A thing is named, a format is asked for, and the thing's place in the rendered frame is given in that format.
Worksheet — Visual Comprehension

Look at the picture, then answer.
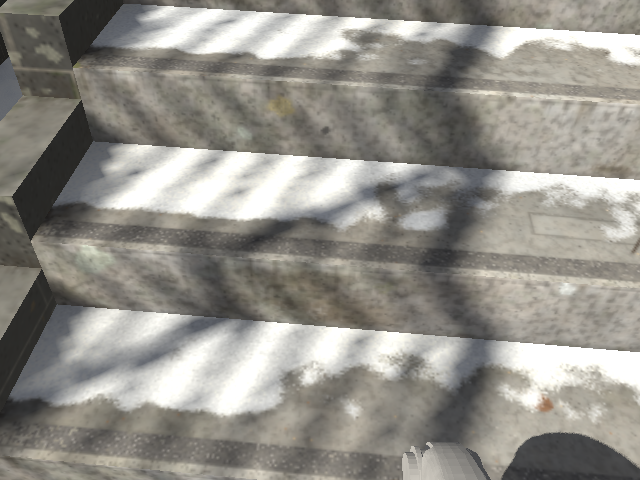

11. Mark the right robot thigh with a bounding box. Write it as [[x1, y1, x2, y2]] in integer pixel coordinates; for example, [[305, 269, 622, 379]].
[[402, 442, 491, 480]]

